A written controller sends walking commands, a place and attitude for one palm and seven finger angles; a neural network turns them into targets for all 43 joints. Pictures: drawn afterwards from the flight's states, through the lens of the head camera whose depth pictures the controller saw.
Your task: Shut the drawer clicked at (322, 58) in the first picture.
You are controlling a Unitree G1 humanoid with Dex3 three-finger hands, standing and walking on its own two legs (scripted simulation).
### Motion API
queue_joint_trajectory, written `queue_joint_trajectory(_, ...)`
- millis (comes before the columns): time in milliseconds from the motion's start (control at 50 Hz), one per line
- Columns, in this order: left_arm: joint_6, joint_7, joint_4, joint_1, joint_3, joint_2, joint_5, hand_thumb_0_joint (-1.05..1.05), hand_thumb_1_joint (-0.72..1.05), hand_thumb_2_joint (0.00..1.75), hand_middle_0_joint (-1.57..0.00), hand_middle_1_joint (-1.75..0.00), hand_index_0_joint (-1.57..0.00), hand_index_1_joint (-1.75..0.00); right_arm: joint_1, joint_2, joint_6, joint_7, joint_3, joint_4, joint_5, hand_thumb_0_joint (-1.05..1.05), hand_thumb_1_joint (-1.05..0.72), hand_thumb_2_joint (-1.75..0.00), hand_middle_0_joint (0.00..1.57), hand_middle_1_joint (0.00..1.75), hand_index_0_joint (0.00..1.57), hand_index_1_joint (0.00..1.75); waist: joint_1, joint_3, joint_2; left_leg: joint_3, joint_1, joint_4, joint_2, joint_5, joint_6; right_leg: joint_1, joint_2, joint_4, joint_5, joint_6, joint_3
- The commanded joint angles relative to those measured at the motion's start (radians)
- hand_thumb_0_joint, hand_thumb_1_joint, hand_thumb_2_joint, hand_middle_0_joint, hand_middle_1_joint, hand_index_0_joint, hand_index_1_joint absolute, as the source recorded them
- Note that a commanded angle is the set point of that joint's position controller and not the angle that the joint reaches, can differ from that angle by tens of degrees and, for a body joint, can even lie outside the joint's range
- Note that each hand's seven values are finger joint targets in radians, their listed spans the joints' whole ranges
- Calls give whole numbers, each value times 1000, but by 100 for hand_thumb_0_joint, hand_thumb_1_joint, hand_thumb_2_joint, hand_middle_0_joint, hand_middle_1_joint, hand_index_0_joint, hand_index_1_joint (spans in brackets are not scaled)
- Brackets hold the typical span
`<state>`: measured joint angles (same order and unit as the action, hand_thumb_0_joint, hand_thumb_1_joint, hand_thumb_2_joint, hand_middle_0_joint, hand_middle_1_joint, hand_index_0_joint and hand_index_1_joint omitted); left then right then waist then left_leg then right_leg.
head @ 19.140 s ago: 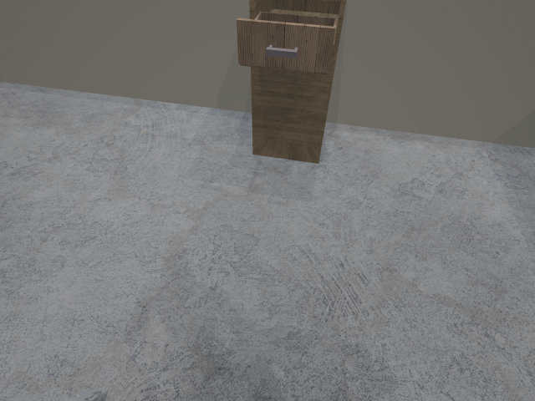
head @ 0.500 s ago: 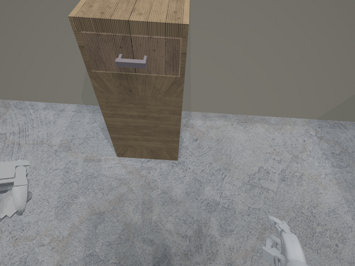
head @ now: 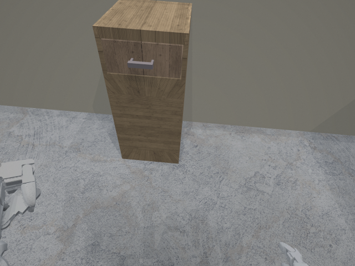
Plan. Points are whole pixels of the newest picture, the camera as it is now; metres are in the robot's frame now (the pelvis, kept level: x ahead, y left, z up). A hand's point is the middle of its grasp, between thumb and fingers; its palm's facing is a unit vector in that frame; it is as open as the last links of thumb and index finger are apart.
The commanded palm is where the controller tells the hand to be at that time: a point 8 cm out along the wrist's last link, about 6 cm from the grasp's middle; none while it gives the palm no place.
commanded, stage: stop stepping back and stand still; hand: left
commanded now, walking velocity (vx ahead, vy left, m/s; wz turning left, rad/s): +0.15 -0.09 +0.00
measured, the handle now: (141, 62) +0.93 +0.18 +0.01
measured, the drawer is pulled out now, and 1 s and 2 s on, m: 0.00 0.00 0.00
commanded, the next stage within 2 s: let the arm hang, fingers relaxed in 0.58 s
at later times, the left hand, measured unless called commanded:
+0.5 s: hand out of the picture +0.16 +0.27 +0.18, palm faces +0.43 -0.78 -0.45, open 3.2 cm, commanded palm +0.10 +0.30 +0.19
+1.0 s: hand out of the picture +0.02 +0.22 -0.17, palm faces +0.03 -0.97 -0.22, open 3.2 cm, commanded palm none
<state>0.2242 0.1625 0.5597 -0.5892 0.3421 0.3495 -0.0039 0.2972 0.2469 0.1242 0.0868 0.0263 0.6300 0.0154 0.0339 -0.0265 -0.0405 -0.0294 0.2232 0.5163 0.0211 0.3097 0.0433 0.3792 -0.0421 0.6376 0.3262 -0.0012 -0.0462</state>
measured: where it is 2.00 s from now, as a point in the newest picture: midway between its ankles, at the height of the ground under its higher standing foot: outside the picture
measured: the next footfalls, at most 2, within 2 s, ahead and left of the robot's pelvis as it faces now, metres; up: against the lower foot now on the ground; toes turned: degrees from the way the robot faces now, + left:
none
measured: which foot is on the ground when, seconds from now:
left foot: down 0.00-1.00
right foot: down 0.00-1.00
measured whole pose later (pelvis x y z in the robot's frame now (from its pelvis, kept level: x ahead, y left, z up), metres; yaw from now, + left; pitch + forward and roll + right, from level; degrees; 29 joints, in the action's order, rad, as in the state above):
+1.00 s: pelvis -0.02 +0.03 +0.00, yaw +2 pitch -1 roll +0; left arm -0.05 0.04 -0.91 -0.28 0.02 0.21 0.03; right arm 0.21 0.22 -0.01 0.00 -0.01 0.94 0.02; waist 0.02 0.06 -0.03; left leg -0.06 0.27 0.52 0.00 0.23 0.04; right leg 0.26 -0.01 0.51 0.23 -0.01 -0.02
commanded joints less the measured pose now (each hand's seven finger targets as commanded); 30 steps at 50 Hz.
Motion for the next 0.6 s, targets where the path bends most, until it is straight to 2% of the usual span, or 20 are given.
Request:
queue_joint_trajectory(0, 76, 11, 228, 28, 159, 196, -2, 0, 90, 90, -140, -160, -140, -160, -132, 65, 83, -9, 21, -155, -11, 0, -90, -90, 20, 30, 20, 30, -9, 81, 338, 369, 152, -343, 263, 278, 170, 72, 27, 312, 162, -10, 22)
queue_joint_trajectory(60, 70, 10, 152, -2, 156, 185, 0, 0, 90, 90, -140, -160, -140, -160, -143, 80, 78, -9, 19, -146, -14, 0, -90, -90, 20, 30, 20, 30, -41, 89, 172, 173, 298, -181, 180, 265, 84, -209, 38, -32, 83, -4, -20)
queue_joint_trajectory(80, 66, 6, 119, -10, 149, 181, 0, 0, 90, 90, -140, -160, -140, -160, -148, 84, 68, -9, 23, -145, -11, 0, -90, -90, 20, 30, 20, 30, -40, 82, 97, 114, 357, -70, 121, 269, 53, -289, 26, -150, 97, 13, 44)
queue_joint_trajectory(100, 64, 2, 104, 8, 151, 200, 2, 0, 90, 90, -140, -160, -140, -160, -154, 84, 53, -9, 35, -152, -8, 0, -90, -90, 20, 30, 20, 30, -42, 100, -104, 25, 416, 177, 8, 263, 12, -258, -85, -326, 274, 75, 300)
queue_joint_trajectory(120, 60, -2, 107, 45, 167, 224, -13, 0, 90, 90, -140, -160, -140, -160, -155, 85, 43, -12, 44, -155, -9, 0, -90, -90, 20, 30, 20, 30, -30, 79, -268, -10, 400, 432, -43, 212, -11, -170, -278, -494, 398, 155, 591)
queue_joint_trajectory(140, 68, -4, 124, 117, 139, 193, -7, 0, 90, 90, -140, -160, -140, -160, -162, 92, 36, -23, 46, -144, -9, 0, -90, -90, 20, 30, 20, 30, -30, 68, -195, 30, 386, 568, -31, 168, -19, -117, -314, -544, 475, 145, 645)
queue_joint_trajectory(160, 68, -7, 88, 106, 147, 202, -7, 0, 90, 90, -140, -160, -140, -160, -135, 77, 33, -22, 39, -117, -2, 0, -90, -90, 20, 30, 20, 30, -12, 69, -109, 48, 341, 593, -6, 133, -22, -36, -295, -535, 548, 151, 584)
queue_joint_trajectory(220, 71, -13, 146, 86, 114, 181, -9, 0, 90, 90, -140, -160, -140, -160, -143, 58, 29, -11, 18, -131, -3, 0, -90, -90, 20, 30, 20, 30, -10, 46, -106, -12, 152, 372, 15, 74, -16, 70, -221, -478, 374, 148, 313)
queue_joint_trajectory(260, 71, -4, 196, 96, 109, 186, -5, 0, 90, 90, -140, -160, -140, -160, -164, 47, 40, 2, 6, -139, 1, 0, -90, -90, 20, 30, 20, 30, -18, 30, -123, -48, -3, 146, 6, 91, 0, 114, -189, -437, 399, 125, 231)
queue_joint_trajectory(280, 71, 3, 211, 81, 114, 186, -3, 0, 90, 90, -140, -160, -140, -160, -150, 51, 46, 7, 3, -136, 6, 0, -90, -90, 20, 30, 20, 30, -14, 19, -62, -64, -69, 34, -8, 72, 5, 112, -157, -391, 398, 107, 194)
queue_joint_trajectory(300, 75, 5, 237, 83, 114, 184, -7, 0, 90, 90, -140, -160, -140, -160, -140, 63, 54, 11, 6, -140, 8, 0, -90, -90, 20, 30, 20, 30, -11, 18, 48, -23, -101, -78, 6, 88, 14, 90, -117, -289, 336, 84, 170)
queue_joint_trajectory(320, 85, 8, 285, 95, 119, 184, -10, 0, 90, 90, -140, -160, -140, -160, -142, 89, 62, 10, 11, -153, 13, 0, -90, -90, 20, 30, 20, 30, -16, 23, 224, 187, -77, -224, 125, 194, 62, 83, -27, -93, 227, 41, 118)
queue_joint_trajectory(340, 91, 17, 308, 96, 122, 184, -4, 0, 90, 90, -140, -160, -140, -160, -137, 89, 66, 6, 13, -166, 4, 0, -90, -90, 20, 30, 20, 30, -21, 11, 350, 387, -69, -309, 273, 181, 117, 96, 43, 122, 111, -2, 20)
queue_joint_trajectory(360, 89, 16, 274, 90, 154, 205, -5, 0, 90, 90, -140, -160, -140, -160, -136, 62, 71, -3, 12, -155, 3, 0, -90, -90, 20, 30, 20, 30, -20, 7, 294, 410, 15, -334, 302, 168, 150, 64, 52, 252, 146, -18, 50)
queue_joint_trajectory(380, 75, 7, 200, 43, 153, 188, -6, 0, 90, 90, -140, -160, -140, -160, -144, 57, 75, -12, 15, -148, -7, 0, -90, -90, 20, 30, 20, 30, -23, 21, 247, 341, 101, -347, 280, 248, 131, 15, 36, 276, 145, -12, 61)
queue_joint_trajectory(440, 62, 4, 188, 7, 149, 179, -4, 0, 90, 90, -140, -160, -140, -160, -152, 57, 82, -20, 6, -156, -17, 0, -90, -90, 20, 30, 20, 30, -37, 56, 204, 165, 179, -251, 202, 127, 75, -151, 26, -3, 48, -17, 11)
queue_joint_trajectory(460, 62, 2, 183, 2, 133, 169, -3, 0, 90, 90, -140, -160, -140, -160, -158, 62, 76, -21, 4, -155, -17, 0, -90, -90, 20, 30, 20, 30, -36, 59, 156, 142, 212, -198, 175, 91, 54, -225, 30, -114, -27, -15, 8)
queue_joint_trajectory(520, 74, -9, 182, 35, 149, 192, -18, 0, 90, 90, -140, -160, -140, -160, -167, 73, 68, -26, 13, -156, -7, 0, -90, -90, 20, 30, 20, 30, -15, 48, 30, 41, 130, -48, 41, 2, -10, -156, -61, -291, -130, 44, 206)
queue_joint_trajectory(540, 69, -13, 188, 49, 124, 169, -18, 0, 90, 90, -140, -160, -140, -160, -168, 70, 67, -28, 15, -147, -10, 0, -90, -90, 20, 30, 20, 30, -22, 20, 10, 29, 102, -24, 24, 32, -19, -133, -78, -313, -26, 46, 236)
queue_joint_trajectory(580, 59, -9, 214, 1, 125, 172, -24, 0, 90, 90, -140, -160, -140, -160, -156, 63, 58, -29, 20, -146, -17, 0, -90, -90, 20, 30, 20, 30, -23, -21, -23, 23, 11, 12, 25, -37, -16, -109, -96, -335, -33, 61, 259)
